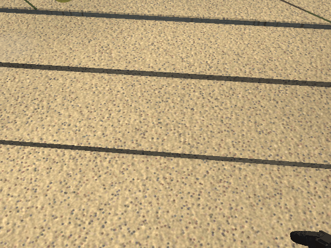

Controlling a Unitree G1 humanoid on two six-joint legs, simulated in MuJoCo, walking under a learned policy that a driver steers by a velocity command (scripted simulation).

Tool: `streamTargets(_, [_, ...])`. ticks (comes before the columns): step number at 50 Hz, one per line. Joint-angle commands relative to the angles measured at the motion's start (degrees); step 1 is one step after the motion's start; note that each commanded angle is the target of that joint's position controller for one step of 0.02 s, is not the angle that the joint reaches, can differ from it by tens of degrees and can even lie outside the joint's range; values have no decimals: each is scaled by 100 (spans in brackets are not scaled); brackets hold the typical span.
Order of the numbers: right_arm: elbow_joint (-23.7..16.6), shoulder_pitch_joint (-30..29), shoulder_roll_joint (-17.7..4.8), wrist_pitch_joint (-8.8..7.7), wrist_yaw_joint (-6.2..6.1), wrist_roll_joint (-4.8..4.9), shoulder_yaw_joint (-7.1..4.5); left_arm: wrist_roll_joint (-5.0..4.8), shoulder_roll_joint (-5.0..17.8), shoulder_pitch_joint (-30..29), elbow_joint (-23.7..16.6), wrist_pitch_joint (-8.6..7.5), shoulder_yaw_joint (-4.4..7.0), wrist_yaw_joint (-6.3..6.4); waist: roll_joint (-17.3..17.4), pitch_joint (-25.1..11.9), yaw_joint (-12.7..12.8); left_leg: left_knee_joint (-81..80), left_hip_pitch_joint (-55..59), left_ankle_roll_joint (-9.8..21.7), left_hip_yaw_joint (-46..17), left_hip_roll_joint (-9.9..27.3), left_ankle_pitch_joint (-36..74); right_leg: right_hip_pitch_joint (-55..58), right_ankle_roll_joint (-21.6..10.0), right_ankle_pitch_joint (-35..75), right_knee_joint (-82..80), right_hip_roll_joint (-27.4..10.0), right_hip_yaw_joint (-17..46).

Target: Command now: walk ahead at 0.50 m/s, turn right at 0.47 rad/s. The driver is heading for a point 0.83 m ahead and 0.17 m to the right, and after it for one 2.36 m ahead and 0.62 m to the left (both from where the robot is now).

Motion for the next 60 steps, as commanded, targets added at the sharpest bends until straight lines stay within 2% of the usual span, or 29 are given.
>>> streamTargets(1, [-37,1202,-757,51,-35,4,-279,25,766,-268,-551,-101,106,18,658,-584,-759,-1668,3164,1004,-3168,2130,-1846,-3053,136,525,1916,-579,-214])
streamTargets(3, [45,953,-553,68,-46,-60,-192,99,566,-614,-656,-125,103,-19,628,-74,-546,-1900,2186,939,-2149,1675,-635,-2695,103,949,1379,-832,-276])
streamTargets(5, [137,967,-504,22,-43,-11,-182,69,327,-502,-603,-107,52,-57,786,-80,-420,-2113,1911,988,-1647,1501,-84,-2385,94,1051,938,-891,-429])
streamTargets(10, [367,1163,-823,44,-52,86,-254,183,16,-1088,-716,-134,-115,-135,597,-34,-502,-2398,1943,1163,-950,1539,796,-2401,210,1915,-483,-1022,-807])
streamTargets(16, [664,1757,-1055,241,-70,204,-263,83,-7,-2228,-1014,-202,-190,-272,623,299,-891,-2345,2239,972,-608,1599,693,-2103,160,2344,-2033,-841,-1135])
streamTargets(18, [758,1854,-1160,316,-91,217,-286,73,93,-2335,-1077,-228,-162,-314,677,342,-834,-2239,2483,900,-642,1769,979,-1935,54,2275,-2376,-759,-1157])
streamTargets(19, [756,1774,-1195,354,-103,224,-279,169,168,-1959,-995,-234,-116,-307,625,84,-544,-2024,2233,855,-484,1740,1442,-1137,-78,1846,-2418,-482,-1584])
streamTargets(20, [772,2051,-944,345,-100,232,-167,173,416,-1764,-924,-235,7,-298,320,-320,-471,-1334,1932,622,-120,1398,2796,5,-242,1944,-2504,-391,-1597])
streamTargets(21, [768,2063,-855,300,-114,222,-92,151,603,-993,-719,-214,150,-283,345,-1082,-15,-86,1167,281,125,1187,3621,1716,-500,2271,-2445,-561,-1154])
streamTargets(22, [648,1826,-897,194,-89,171,-56,130,956,124,-418,-107,327,-199,44,-1862,525,1399,-84,-25,288,926,2718,3375,-884,1963,-2600,-1356,-81])
streamTargets(23, [589,1656,-496,138,-12,12,56,43,1062,890,-108,5,352,-105,-916,-2325,621,2973,-1243,-163,154,452,-1918,4348,-1221,2024,-2942,-2308,1210])
streamTargets(24, [546,1458,-608,88,37,-28,15,68,877,790,-189,20,212,-61,-386,-2062,569,3504,-1554,-49,-496,570,-2647,3845,-1158,2613,-3054,-2462,1299])
streamTargets(25, [351,1178,-686,123,33,248,-42,101,840,376,-214,13,216,-79,-389,-1619,373,3632,-2052,-41,-279,575,-2215,3288,-1293,1536,-3634,-2506,1547])
streamTargets(26, [246,855,-756,187,-30,266,-64,124,638,-211,-305,-39,135,-113,-46,-917,186,3532,-1974,-50,-173,796,-1919,2283,-1189,985,-3974,-2318,1292])
streamTargets(28, [328,1167,-637,368,-72,217,-70,135,291,-952,-348,-153,6,-164,-605,-430,-376,3208,-1155,-212,-249,1001,-1564,802,-1103,1001,-4357,-2005,664])
streamTargets(33, [378,1221,-394,539,-43,108,-8,165,593,-1376,-248,-268,90,-119,-626,-290,-893,2308,-91,-371,70,846,-587,-503,-872,1626,-4729,-1575,-562])
streamTargets(37, [450,1186,-634,569,-19,118,-107,115,748,-1371,-111,-261,133,-151,-597,-315,-960,1536,931,-289,411,681,-704,-522,-766,1290,-4539,-1707,-705])
streamTargets(39, [661,1753,-660,545,-27,109,-181,66,676,-1439,-12,-196,109,-149,-398,-215,-1261,957,1722,-133,725,487,-863,-815,-686,1087,-3779,-1694,-863])
streamTargets(40, [996,2500,-800,526,-46,63,-294,134,478,-1379,23,-167,47,-127,66,-376,-1499,536,2467,-78,866,185,-1216,-977,-577,1672,-2524,-1357,-1103])
streamTargets(41, [1205,3267,-1011,502,-67,52,-365,240,181,-1550,-37,-160,-62,-116,993,-437,-1803,-53,3084,135,-190,824,-1684,-1753,-231,1072,-222,-899,-1420])
streamTargets(42, [928,2650,-1440,436,-28,-18,-281,198,-415,-962,-308,-232,-206,-166,2502,-182,-936,-1615,2995,1030,-3523,1928,-3384,-3662,-100,-666,1603,-157,-1099])
streamTargets(43, [647,1896,-1292,312,45,-3,-233,-62,20,-1010,-354,-327,-132,-201,1766,118,-650,-2751,2215,1574,-4994,2595,-4801,-4086,-300,-51,2323,-443,-528])
streamTargets(44, [579,1518,-1001,228,75,32,-141,-131,398,-1367,-421,-341,-40,-205,914,566,-519,-2724,1608,1526,-4387,2647,-4594,-4118,-410,568,2381,-778,-594])
streamTargets(45, [583,1241,-824,187,78,40,-82,-22,384,-1280,-325,-303,-38,-174,472,613,-340,-2575,1262,1295,-3402,2365,-3699,-3853,-375,1075,2144,-986,-563])
streamTargets(46, [592,1033,-809,145,53,2,-76,76,316,-1139,-231,-258,-28,-120,602,538,-210,-2598,1095,1055,-2561,2013,-2964,-3531,-292,1461,1775,-1099,-530])
streamTargets(47, [632,972,-724,97,-3,-55,-58,75,346,-1065,-150,-201,6,-92,783,467,-168,-2639,1049,870,-1855,1751,-2287,-3213,-180,1872,1472,-1155,-469])
streamTargets(51, [966,1724,-479,-13,-172,-113,-9,40,84,-1481,-116,-145,18,-124,418,223,-531,-2526,1926,674,-155,1455,427,-3340,2,2891,580,-828,-411])
streamTargets(56, [1096,2021,-652,71,-288,-58,-37,68,-249,-2255,-432,-153,-79,-329,558,265,-854,-2682,2430,566,714,1482,1060,-2859,106,3687,-1201,-813,-1138])
streamTargets(60, [1206,2113,-750,244,-275,13,-98,58,-238,-2579,-662,-145,-108,-492,480,622,-923,-2363,3257,585,996,1796,2020,-2986,-122,3120,-1896,-787,-1389])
